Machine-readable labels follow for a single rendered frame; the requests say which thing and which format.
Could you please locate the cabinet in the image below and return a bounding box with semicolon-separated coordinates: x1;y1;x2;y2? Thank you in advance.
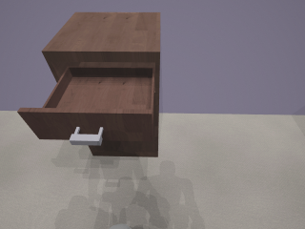
41;12;161;157

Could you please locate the drawer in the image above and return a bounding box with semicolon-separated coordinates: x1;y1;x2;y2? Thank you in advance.
17;66;155;142

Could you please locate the handle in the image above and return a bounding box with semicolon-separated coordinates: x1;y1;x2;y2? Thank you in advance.
69;127;104;146

